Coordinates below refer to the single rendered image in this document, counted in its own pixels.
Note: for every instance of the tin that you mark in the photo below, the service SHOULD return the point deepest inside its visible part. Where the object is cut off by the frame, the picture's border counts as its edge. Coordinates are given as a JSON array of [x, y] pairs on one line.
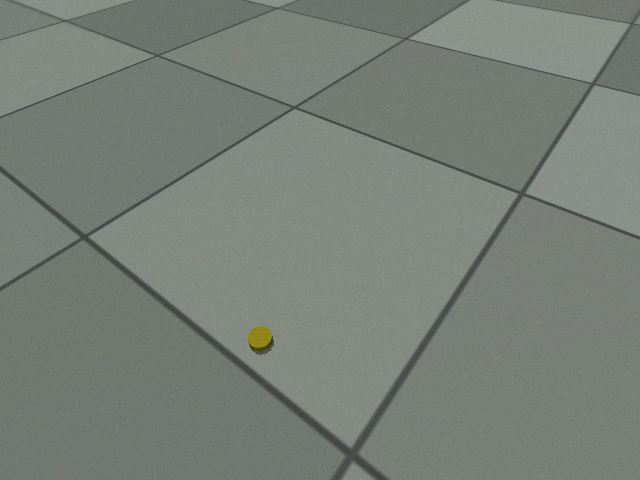
[[260, 338]]

